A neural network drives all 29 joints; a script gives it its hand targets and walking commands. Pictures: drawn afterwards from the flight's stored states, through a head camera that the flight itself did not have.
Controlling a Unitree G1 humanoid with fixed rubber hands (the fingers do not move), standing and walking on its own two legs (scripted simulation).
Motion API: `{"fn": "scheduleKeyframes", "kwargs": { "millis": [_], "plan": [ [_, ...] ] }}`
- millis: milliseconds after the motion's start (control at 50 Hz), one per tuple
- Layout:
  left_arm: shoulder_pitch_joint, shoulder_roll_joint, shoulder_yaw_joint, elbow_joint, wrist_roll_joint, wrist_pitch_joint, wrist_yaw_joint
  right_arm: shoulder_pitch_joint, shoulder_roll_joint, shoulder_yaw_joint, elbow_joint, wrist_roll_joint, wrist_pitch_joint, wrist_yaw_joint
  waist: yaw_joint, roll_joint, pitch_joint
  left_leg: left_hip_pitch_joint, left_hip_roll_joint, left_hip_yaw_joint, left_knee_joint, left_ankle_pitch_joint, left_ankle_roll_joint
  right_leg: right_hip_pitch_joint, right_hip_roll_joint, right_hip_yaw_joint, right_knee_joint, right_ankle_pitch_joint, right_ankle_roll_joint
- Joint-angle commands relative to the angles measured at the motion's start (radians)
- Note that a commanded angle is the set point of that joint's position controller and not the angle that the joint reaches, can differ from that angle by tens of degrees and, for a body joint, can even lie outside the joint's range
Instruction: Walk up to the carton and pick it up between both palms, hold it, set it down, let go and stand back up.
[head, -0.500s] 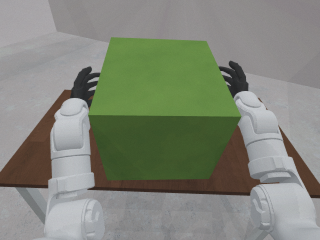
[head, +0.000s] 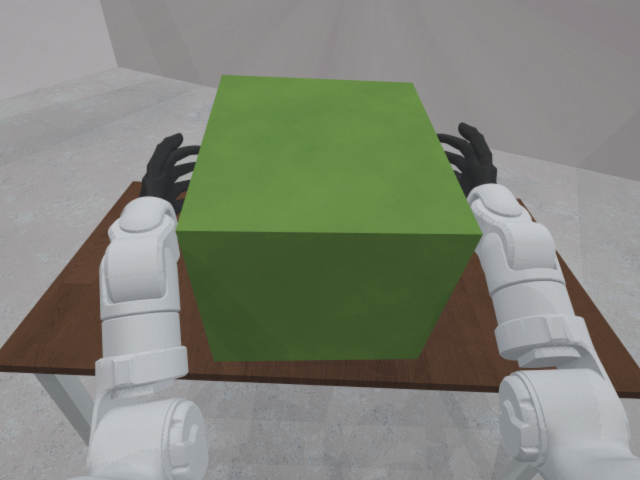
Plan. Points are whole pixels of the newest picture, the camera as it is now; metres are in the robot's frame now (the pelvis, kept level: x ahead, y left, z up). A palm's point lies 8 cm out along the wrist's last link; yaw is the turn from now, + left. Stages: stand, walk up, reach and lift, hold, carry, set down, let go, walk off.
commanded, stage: hold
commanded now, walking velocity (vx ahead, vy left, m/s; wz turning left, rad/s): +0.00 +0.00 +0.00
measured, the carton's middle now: (318, 214) +0.42 +0.00 +0.17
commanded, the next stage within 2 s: none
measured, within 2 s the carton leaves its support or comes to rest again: neither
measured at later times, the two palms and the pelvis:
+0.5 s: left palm (164, 201) +0.35 +0.18 +0.23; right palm (476, 189) +0.37 -0.18 +0.24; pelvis +0.00 +0.00 +0.00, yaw +0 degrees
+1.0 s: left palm (165, 202) +0.36 +0.18 +0.23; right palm (476, 190) +0.37 -0.18 +0.24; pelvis +0.00 +0.00 +0.00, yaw +0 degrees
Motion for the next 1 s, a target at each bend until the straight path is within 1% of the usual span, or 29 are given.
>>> {"fn": "scheduleKeyframes", "kwargs": {
  "millis": [0, 40, 100, 120, 140, 160, 200, 260, 280, 320, 340, 420, 440, 460, 480, 520, 540, 620, 660, 680, 740, 780, 820, 840, 860, 880, 920, 960, 980],
  "plan": [
    [-0.594, -0.447, -0.432, -0.012, -0.155, -0.026, -0.134, -0.644, 0.531, 0.312, -0.259, 0.076, -0.063, 0.133, -0.008, 0.02, -0.245, -0.112, -0.06, 0.048, -0.06, 0.125, -0.017, 0.18, 0.055, 0.003, -0.005, 0.044, -0.002],
    [-0.631, -0.441, -0.426, -0.045, -0.152, -0.04, -0.134, -0.632, 0.546, 0.322, -0.231, 0.086, -0.058, 0.13, -0.007, 0.024, -0.275, -0.091, -0.063, 0.049, -0.051, 0.169, -0.021, 0.198, 0.059, 0.003, 0.007, 0.079, 0.004],
    [-0.603, -0.449, -0.441, -0.03, -0.164, -0.043, -0.132, -0.658, 0.549, 0.333, -0.287, 0.096, -0.071, 0.125, -0.006, 0.02, -0.303, -0.083, -0.068, 0.047, -0.032, 0.216, -0.021, 0.214, 0.063, 0.0, 0.011, 0.13, 0.004],
    [-0.608, -0.439, -0.428, -0.04, -0.15, -0.045, -0.13, -0.625, 0.539, 0.329, -0.236, 0.098, -0.06, 0.125, -0.011, 0.033, -0.269, -0.079, -0.065, 0.046, -0.037, 0.227, -0.029, 0.212, 0.066, 0.0, 0.011, 0.124, 0.0],
    [-0.628, -0.428, -0.411, -0.046, -0.14, -0.046, -0.132, -0.607, 0.542, 0.326, -0.201, 0.092, -0.053, 0.125, -0.009, 0.021, -0.243, -0.08, -0.066, 0.047, -0.042, 0.222, -0.028, 0.208, 0.065, -0.003, 0.007, 0.115, 0.004],
    [-0.636, -0.44, -0.424, -0.085, -0.149, -0.049, -0.131, -0.605, 0.551, 0.337, -0.226, 0.101, -0.059, 0.126, -0.01, 0.023, -0.286, -0.07, -0.065, 0.047, -0.037, 0.239, -0.032, 0.219, 0.067, -0.003, 0.013, 0.129, 0.004],
    [-0.619, -0.436, -0.431, -0.089, -0.153, -0.045, -0.129, -0.615, 0.54, 0.346, -0.254, 0.107, -0.066, 0.125, -0.012, 0.027, -0.315, -0.056, -0.066, 0.044, -0.028, 0.254, -0.03, 0.225, 0.066, -0.003, 0.01, 0.139, 0.003],
    [-0.623, -0.43, -0.42, -0.042, -0.133, -0.037, -0.137, -0.602, 0.536, 0.319, -0.214, 0.089, -0.054, 0.122, -0.018, 0.045, -0.228, -0.093, -0.066, 0.047, -0.055, 0.17, -0.027, 0.196, 0.055, -0.001, -0.001, 0.077, 0.002],
    [-0.62, -0.437, -0.434, -0.047, -0.142, -0.034, -0.137, -0.635, 0.536, 0.322, -0.255, 0.091, -0.063, 0.123, -0.013, 0.055, -0.254, -0.094, -0.068, 0.049, -0.047, 0.181, -0.028, 0.196, 0.056, 0.003, 0.001, 0.087, 0.0],
    [-0.632, -0.438, -0.426, -0.061, -0.141, -0.041, -0.132, -0.624, 0.543, 0.327, -0.23, 0.097, -0.061, 0.125, -0.008, 0.053, -0.249, -0.083, -0.067, 0.047, -0.041, 0.218, -0.031, 0.198, 0.061, -0.002, 0.008, 0.111, 0.001],
    [-0.624, -0.447, -0.447, -0.09, -0.154, -0.046, -0.131, -0.606, 0.545, 0.333, -0.251, 0.103, -0.065, 0.127, -0.02, 0.043, -0.286, -0.062, -0.065, 0.044, -0.032, 0.251, -0.036, 0.208, 0.066, -0.007, 0.014, 0.14, 0.003],
    [-0.609, -0.432, -0.424, -0.053, -0.141, -0.045, -0.131, -0.627, 0.549, 0.34, -0.259, 0.106, -0.066, 0.122, -0.008, 0.031, -0.254, -0.081, -0.071, 0.048, -0.041, 0.208, -0.026, 0.197, 0.056, 0.002, 0.005, 0.12, 0.008],
    [-0.626, -0.443, -0.436, -0.084, -0.151, -0.051, -0.126, -0.637, 0.552, 0.345, -0.271, 0.107, -0.072, 0.126, -0.006, 0.029, -0.288, -0.084, -0.067, 0.044, -0.044, 0.2, -0.023, 0.202, 0.061, -0.005, 0.009, 0.098, 0.006],
    [-0.631, -0.452, -0.456, -0.115, -0.161, -0.055, -0.12, -0.619, 0.56, 0.349, -0.27, 0.111, -0.074, 0.127, -0.012, 0.04, -0.303, -0.067, -0.065, 0.044, -0.03, 0.246, -0.029, 0.203, 0.065, -0.005, 0.018, 0.136, 0.004],
    [-0.596, -0.444, -0.439, -0.078, -0.153, -0.048, -0.119, -0.634, 0.548, 0.359, -0.294, 0.115, -0.077, 0.126, 0.004, 0.021, -0.306, -0.055, -0.067, 0.048, -0.023, 0.261, -0.023, 0.216, 0.067, -0.002, 0.013, 0.157, 0.005],
    [-0.601, -0.433, -0.416, -0.055, -0.142, -0.046, -0.124, -0.622, 0.534, 0.347, -0.253, 0.103, -0.064, 0.126, 0.006, 0.014, -0.261, -0.073, -0.065, 0.05, -0.043, 0.21, -0.02, 0.198, 0.066, -0.002, 0.003, 0.096, 0.005],
    [-0.609, -0.434, -0.423, -0.045, -0.147, -0.043, -0.127, -0.618, 0.535, 0.334, -0.241, 0.097, -0.062, 0.128, -0.006, 0.018, -0.238, -0.086, -0.065, 0.049, -0.049, 0.184, -0.018, 0.187, 0.061, 0.002, -0.002, 0.078, 0.002],
    [-0.619, -0.445, -0.453, -0.098, -0.165, -0.044, -0.126, -0.606, 0.54, 0.335, -0.261, 0.11, -0.065, 0.126, -0.022, 0.042, -0.291, -0.059, -0.063, 0.046, -0.03, 0.238, -0.03, 0.204, 0.064, 0.002, 0.01, 0.13, 0.002],
    [-0.618, -0.434, -0.439, -0.101, -0.159, -0.046, -0.122, -0.629, 0.55, 0.356, -0.282, 0.114, -0.067, 0.126, 0.0, 0.024, -0.3, -0.061, -0.068, 0.051, -0.031, 0.234, -0.02, 0.208, 0.063, 0.001, 0.012, 0.136, 0.008],
    [-0.628, -0.419, -0.432, -0.084, -0.15, -0.045, -0.12, -0.611, 0.543, 0.345, -0.24, 0.109, -0.059, 0.127, -0.001, 0.041, -0.274, -0.073, -0.069, 0.048, -0.041, 0.212, -0.023, 0.201, 0.059, -0.002, 0.01, 0.113, 0.005],
    [-0.602, -0.433, -0.455, -0.101, -0.156, -0.042, -0.122, -0.589, 0.536, 0.343, -0.266, 0.109, -0.064, 0.124, -0.02, 0.054, -0.263, -0.064, -0.068, 0.044, -0.024, 0.264, -0.037, 0.208, 0.063, 0.001, 0.015, 0.17, 0.001],
    [-0.602, -0.423, -0.426, -0.076, -0.137, -0.036, -0.128, -0.579, 0.521, 0.327, -0.223, 0.097, -0.05, 0.124, -0.018, 0.047, -0.219, -0.078, -0.063, 0.043, -0.045, 0.213, -0.036, 0.199, 0.062, -0.003, 0.004, 0.1, -0.001],
    [-0.603, -0.429, -0.434, -0.073, -0.146, -0.035, -0.132, -0.593, 0.535, 0.324, -0.246, 0.095, -0.053, 0.127, -0.024, 0.028, -0.245, -0.074, -0.061, 0.044, -0.046, 0.211, -0.03, 0.199, 0.062, -0.002, 0.003, 0.11, 0.0],
    [-0.605, -0.433, -0.437, -0.097, -0.152, -0.04, -0.131, -0.595, 0.544, 0.341, -0.26, 0.101, -0.058, 0.127, -0.016, 0.027, -0.268, -0.071, -0.064, 0.043, -0.035, 0.24, -0.031, 0.218, 0.063, 0.0, 0.011, 0.143, 0.001],
    [-0.573, -0.438, -0.444, -0.094, -0.153, -0.038, -0.132, -0.591, 0.543, 0.348, -0.29, 0.107, -0.064, 0.122, -0.022, 0.028, -0.29, -0.054, -0.068, 0.045, -0.023, 0.274, -0.033, 0.231, 0.062, 0.002, 0.014, 0.191, 0.004],
    [-0.58, -0.433, -0.439, -0.076, -0.149, -0.037, -0.134, -0.601, 0.53, 0.337, -0.282, 0.105, -0.061, 0.119, -0.023, 0.04, -0.262, -0.065, -0.069, 0.043, -0.028, 0.248, -0.036, 0.219, 0.06, 0.0, 0.013, 0.16, 0.002],
    [-0.582, -0.455, -0.461, -0.143, -0.159, -0.044, -0.125, -0.591, 0.539, 0.36, -0.316, 0.122, -0.067, 0.12, -0.018, 0.057, -0.305, -0.049, -0.068, 0.04, -0.012, 0.305, -0.044, 0.23, 0.069, -0.003, 0.024, 0.184, -0.002],
    [-0.561, -0.427, -0.431, -0.093, -0.144, -0.033, -0.126, -0.607, 0.531, 0.361, -0.313, 0.112, -0.062, 0.121, -0.007, 0.012, -0.271, -0.067, -0.069, 0.046, -0.024, 0.261, -0.029, 0.221, 0.067, -0.004, 0.011, 0.147, 0.004],
    [-0.567, -0.423, -0.428, -0.088, -0.14, -0.031, -0.128, -0.604, 0.528, 0.355, -0.301, 0.11, -0.059, 0.121, -0.006, 0.015, -0.26, -0.074, -0.068, 0.047, -0.033, 0.24, -0.026, 0.218, 0.066, -0.002, 0.007, 0.129, 0.003]
  ]
}}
